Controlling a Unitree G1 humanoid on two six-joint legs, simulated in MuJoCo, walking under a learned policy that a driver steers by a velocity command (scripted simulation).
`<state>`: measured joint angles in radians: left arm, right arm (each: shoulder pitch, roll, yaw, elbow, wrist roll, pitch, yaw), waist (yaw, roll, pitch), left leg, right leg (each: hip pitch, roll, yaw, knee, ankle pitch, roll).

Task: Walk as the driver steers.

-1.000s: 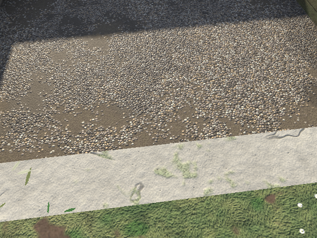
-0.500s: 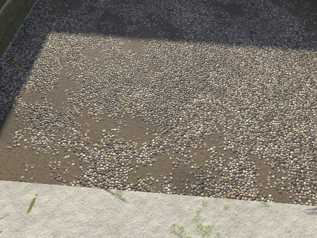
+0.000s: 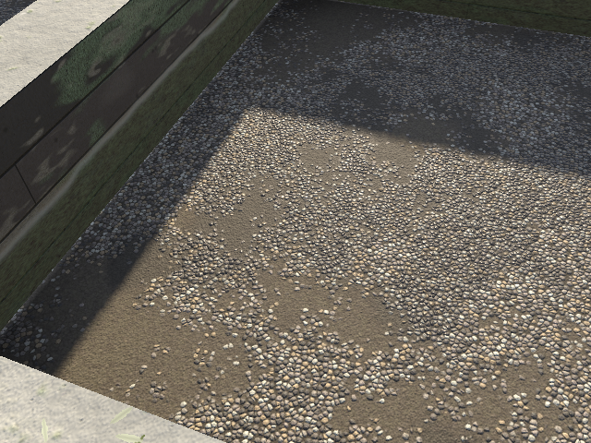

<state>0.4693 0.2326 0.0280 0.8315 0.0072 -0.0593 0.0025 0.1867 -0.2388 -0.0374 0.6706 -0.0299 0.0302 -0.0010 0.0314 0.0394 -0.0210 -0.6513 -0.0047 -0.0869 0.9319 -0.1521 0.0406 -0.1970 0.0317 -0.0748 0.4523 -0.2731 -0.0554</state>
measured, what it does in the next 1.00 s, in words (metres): walks ahead, turning right: left foot, then right foot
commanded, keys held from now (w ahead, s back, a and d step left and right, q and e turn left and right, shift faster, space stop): w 0.10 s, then w+e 0.84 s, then w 0.06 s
